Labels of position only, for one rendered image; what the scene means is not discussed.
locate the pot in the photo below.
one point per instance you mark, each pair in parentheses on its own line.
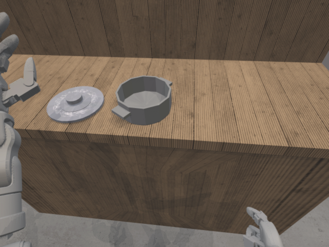
(143,100)

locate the lid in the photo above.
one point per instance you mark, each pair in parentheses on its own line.
(60,111)

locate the table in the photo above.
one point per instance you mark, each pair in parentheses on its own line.
(248,124)

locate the knob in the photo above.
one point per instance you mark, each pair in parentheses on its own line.
(74,98)

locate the robot left hand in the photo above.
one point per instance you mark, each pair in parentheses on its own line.
(23,88)

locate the left robot forearm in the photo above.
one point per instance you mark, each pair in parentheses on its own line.
(12,218)

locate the robot right hand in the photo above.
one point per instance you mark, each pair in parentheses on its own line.
(267,234)

